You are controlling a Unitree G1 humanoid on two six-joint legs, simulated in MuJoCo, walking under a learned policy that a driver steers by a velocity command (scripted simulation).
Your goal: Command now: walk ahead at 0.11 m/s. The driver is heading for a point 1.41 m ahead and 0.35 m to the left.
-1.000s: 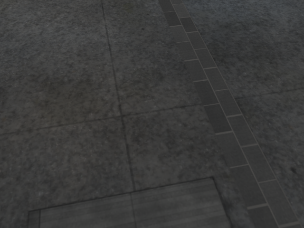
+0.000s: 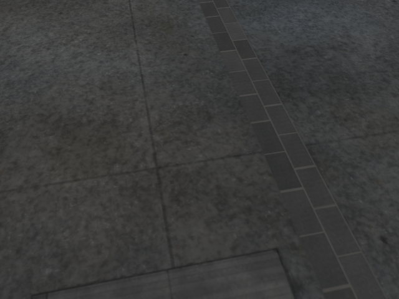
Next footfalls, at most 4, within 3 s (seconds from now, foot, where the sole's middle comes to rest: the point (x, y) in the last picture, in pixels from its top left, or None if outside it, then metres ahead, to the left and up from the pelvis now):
2.02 right None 0.48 -0.13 -0.77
2.60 left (168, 240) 0.74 0.16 -0.77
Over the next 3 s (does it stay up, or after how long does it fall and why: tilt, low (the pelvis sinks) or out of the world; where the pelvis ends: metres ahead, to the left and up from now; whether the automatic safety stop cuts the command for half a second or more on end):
stays up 0.81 0.10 0.01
